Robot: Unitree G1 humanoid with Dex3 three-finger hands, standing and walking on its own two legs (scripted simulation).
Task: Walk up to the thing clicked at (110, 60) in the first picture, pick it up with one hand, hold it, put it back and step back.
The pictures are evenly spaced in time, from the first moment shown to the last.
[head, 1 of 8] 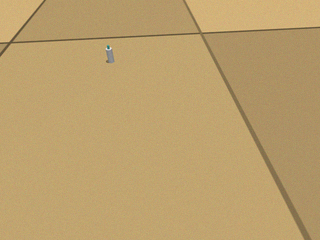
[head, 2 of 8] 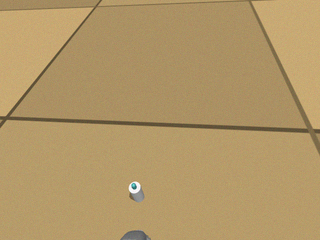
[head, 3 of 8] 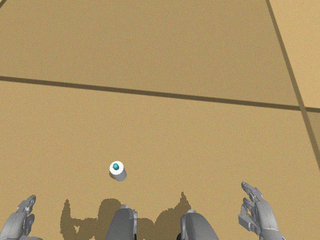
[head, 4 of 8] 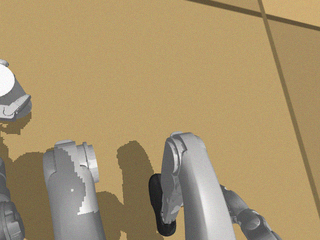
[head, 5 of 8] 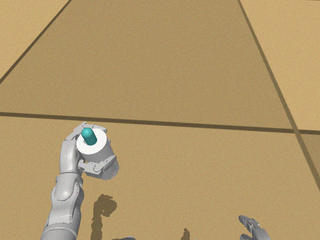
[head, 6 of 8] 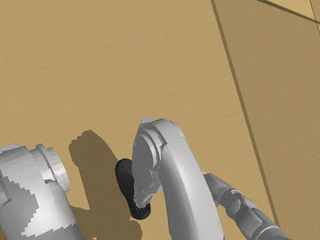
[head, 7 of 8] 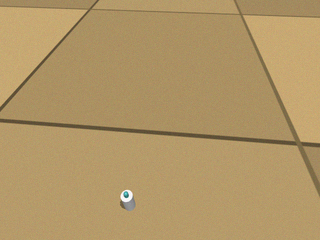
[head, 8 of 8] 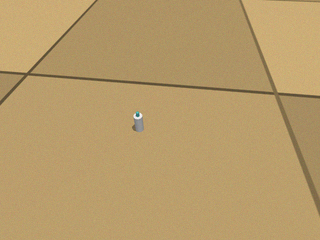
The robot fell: no
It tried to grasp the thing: yes
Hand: left
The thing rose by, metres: 0.68
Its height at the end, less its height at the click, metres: +0.00
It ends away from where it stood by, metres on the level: 0.01
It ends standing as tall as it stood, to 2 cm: yes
